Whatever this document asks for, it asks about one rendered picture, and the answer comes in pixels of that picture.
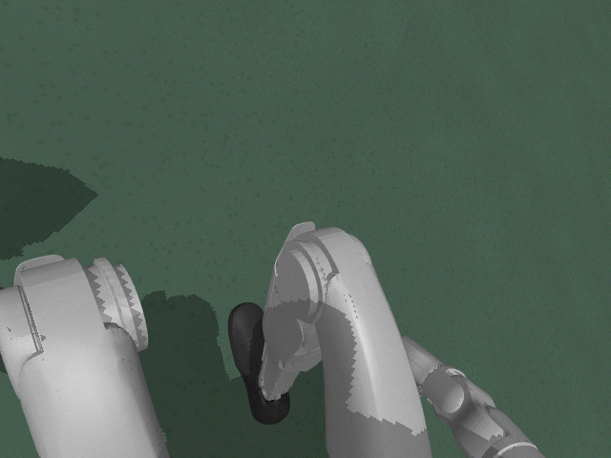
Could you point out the right robot foot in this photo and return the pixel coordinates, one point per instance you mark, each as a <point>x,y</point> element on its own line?
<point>245,331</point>

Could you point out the right robot arm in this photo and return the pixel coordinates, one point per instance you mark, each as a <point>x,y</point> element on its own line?
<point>480,429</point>

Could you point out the right robot hand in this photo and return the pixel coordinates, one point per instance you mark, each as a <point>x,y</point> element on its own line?
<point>423,363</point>

